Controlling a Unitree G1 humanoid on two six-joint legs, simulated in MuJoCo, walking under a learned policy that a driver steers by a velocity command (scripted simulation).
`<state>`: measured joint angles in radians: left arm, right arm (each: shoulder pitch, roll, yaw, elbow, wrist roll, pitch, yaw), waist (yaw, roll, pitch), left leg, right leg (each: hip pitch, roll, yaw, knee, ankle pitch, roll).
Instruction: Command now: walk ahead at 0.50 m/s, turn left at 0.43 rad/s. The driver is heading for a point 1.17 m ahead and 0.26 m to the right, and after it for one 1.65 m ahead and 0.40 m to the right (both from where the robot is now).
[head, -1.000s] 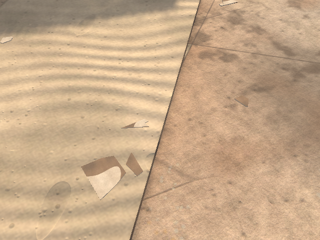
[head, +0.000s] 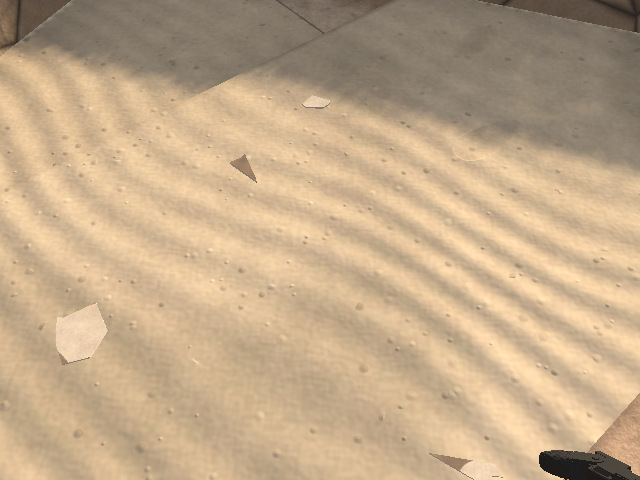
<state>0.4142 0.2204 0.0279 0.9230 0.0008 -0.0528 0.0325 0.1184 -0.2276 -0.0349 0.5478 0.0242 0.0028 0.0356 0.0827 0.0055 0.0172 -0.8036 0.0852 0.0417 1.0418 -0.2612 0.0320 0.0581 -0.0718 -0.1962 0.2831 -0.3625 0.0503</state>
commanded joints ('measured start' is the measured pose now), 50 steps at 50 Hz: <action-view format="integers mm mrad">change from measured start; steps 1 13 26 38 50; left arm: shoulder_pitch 17 -111 -459 -206 -86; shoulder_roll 225 103 82 156 217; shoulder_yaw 49 49 22 67 84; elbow -35 -97 -259 -284 -253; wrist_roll -15 -43 -23 -7 -31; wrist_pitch -1 4 -6 -24 7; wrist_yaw -9 -33 -107 -66 -23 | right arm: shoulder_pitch -117 128 237 96 -134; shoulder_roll -33 -79 -192 -187 -159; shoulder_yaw -8 -41 -76 -47 -30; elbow -117 115 210 96 36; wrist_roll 1 -32 -18 -27 -13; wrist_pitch -29 -122 -79 -136 -119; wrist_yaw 14 -18 -60 -45 -24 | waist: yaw -46 -51 -151 -87 -19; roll -159 56 30 7 -112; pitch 1 -10 86 -83 -48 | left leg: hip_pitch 193 623 929 145 352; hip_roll -105 154 193 26 -76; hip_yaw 126 -136 160 -154 -118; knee -170 -896 -842 178 -514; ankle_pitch -107 203 585 -80 283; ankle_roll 62 177 114 -25 -91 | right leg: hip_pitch -10 -695 -808 -123 -277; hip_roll -237 -62 5 -108 -32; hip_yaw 59 307 152 599 549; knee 4 914 332 -30 72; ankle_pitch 1055 148 381 394 212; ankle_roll -188 -68 -98 -375 -252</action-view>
